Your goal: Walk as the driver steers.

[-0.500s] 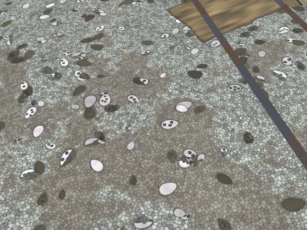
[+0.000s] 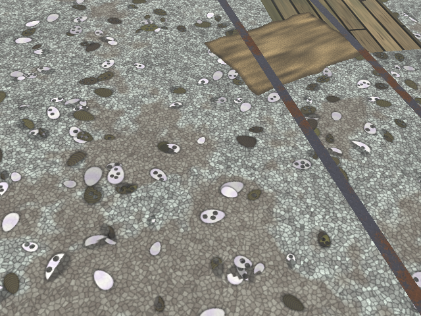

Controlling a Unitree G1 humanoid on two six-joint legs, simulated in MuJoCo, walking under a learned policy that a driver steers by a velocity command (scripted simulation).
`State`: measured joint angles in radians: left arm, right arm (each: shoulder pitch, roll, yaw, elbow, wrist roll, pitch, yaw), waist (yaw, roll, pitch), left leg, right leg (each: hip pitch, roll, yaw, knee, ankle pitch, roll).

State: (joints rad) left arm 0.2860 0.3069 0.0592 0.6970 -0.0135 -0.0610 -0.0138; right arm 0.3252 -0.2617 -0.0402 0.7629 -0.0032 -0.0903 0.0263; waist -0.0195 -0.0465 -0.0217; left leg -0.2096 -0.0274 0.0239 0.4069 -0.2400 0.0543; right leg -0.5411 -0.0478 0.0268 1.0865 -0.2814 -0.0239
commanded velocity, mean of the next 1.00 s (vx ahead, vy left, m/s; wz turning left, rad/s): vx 0.49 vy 0.00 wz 0.23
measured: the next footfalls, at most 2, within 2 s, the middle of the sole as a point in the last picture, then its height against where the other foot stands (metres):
right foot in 0.32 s outside the picture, level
left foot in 0.88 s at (165, 277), level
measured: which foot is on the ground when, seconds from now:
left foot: down 0.00-0.34, up 0.36-0.86, down 0.88-1.00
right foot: up 0.00-0.30, down 0.32-0.90, up 0.92-1.00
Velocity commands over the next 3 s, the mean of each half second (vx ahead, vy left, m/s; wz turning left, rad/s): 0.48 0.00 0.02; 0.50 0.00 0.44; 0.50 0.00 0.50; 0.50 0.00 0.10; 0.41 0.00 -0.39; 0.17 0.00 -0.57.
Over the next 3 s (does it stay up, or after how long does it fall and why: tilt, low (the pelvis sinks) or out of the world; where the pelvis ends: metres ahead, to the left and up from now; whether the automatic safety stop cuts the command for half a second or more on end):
stays up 1.37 0.45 0.00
